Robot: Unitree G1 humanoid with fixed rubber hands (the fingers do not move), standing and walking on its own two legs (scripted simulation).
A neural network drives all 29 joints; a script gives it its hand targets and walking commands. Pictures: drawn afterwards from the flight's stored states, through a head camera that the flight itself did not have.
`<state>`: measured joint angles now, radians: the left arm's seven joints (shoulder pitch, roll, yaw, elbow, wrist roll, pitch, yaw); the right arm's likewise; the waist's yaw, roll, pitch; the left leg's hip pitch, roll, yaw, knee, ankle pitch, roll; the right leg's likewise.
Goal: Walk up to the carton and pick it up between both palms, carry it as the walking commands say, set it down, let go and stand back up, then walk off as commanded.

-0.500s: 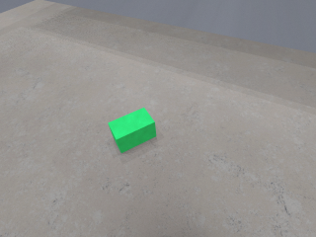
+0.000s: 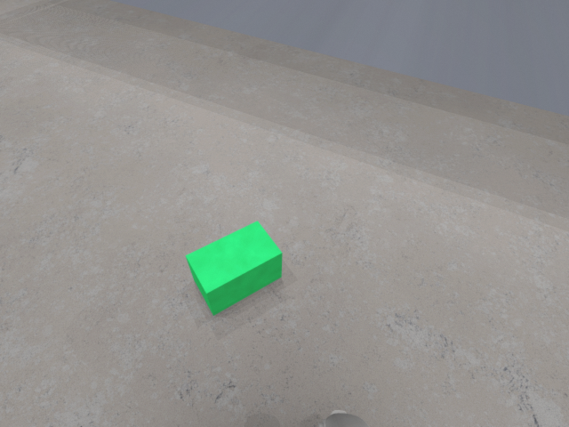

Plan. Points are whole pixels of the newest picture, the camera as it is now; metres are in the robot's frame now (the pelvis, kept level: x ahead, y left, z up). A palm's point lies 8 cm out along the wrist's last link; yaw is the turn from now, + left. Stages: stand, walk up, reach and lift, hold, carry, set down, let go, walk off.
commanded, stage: walk up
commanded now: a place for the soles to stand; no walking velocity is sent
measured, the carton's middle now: (236, 267) +0.77 +0.14 -0.67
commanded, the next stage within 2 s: none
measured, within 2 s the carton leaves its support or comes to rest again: neither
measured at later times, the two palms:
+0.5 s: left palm out of the picture +0.19 +0.52 -0.07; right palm (411, 364) +0.24 -0.21 -0.10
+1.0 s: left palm out of the picture +0.31 +0.63 -0.06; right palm (313, 314) +0.34 -0.07 -0.13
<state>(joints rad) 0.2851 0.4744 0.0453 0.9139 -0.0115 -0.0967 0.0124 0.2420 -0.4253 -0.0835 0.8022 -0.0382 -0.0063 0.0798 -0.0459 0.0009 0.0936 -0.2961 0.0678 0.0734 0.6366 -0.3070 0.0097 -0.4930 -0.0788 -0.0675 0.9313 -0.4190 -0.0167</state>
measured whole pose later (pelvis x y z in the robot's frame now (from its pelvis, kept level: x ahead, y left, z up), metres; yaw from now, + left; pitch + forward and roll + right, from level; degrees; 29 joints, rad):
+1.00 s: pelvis +0.27 +0.26 -0.01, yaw -4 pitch -1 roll +1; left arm 0.36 0.51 0.07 0.86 0.03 -0.09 0.05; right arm 0.23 -0.47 -0.09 0.82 -0.02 0.04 0.07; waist 0.03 0.07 0.10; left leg -0.50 0.10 -0.03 0.83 -0.29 -0.01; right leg -0.38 -0.15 0.02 0.76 -0.36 0.01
